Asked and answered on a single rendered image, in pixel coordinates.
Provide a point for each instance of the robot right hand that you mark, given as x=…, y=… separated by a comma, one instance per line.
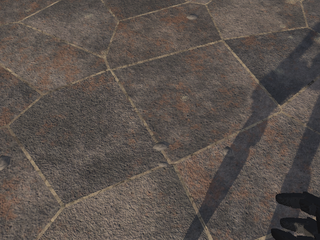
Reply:
x=310, y=227

